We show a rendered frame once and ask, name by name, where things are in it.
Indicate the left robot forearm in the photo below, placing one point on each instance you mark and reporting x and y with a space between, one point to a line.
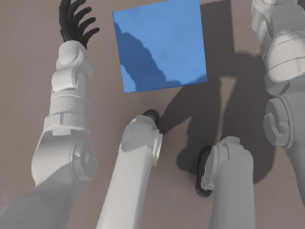
70 96

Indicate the robot left thigh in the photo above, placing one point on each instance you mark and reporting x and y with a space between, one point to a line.
123 205

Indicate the carton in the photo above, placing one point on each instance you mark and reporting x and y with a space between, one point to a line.
160 46

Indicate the right robot forearm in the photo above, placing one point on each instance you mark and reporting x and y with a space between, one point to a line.
280 32

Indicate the robot left foot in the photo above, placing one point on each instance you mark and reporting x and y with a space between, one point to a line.
153 115

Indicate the left robot upper arm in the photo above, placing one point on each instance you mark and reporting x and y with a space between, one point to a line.
60 170

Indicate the robot left hand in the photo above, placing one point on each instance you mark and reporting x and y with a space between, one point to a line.
69 22

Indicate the right robot upper arm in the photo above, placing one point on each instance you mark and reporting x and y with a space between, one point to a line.
284 126

